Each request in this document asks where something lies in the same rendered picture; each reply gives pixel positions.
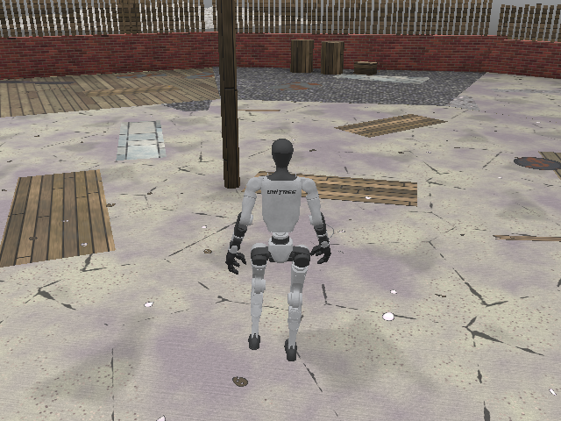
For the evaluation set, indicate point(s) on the left robot forearm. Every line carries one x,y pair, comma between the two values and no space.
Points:
237,236

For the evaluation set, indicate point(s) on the robot right upper arm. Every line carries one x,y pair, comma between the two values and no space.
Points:
309,186

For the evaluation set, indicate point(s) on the robot left hand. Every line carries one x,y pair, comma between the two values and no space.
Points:
230,261

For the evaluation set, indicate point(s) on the robot left upper arm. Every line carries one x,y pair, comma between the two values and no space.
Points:
253,185

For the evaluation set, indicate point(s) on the right robot forearm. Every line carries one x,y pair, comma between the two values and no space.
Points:
322,234

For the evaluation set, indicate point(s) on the humanoid robot head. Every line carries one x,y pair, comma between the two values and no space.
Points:
282,150

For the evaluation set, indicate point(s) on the robot right hand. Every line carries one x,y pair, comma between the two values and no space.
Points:
318,250

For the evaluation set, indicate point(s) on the robot left shin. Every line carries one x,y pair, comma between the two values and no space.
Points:
256,309

